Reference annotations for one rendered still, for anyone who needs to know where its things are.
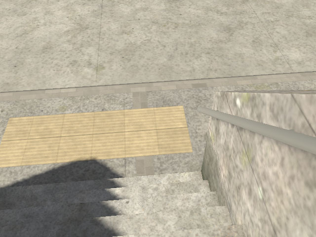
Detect stairs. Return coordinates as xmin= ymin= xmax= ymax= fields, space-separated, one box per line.
xmin=0 ymin=171 xmax=245 ymax=237

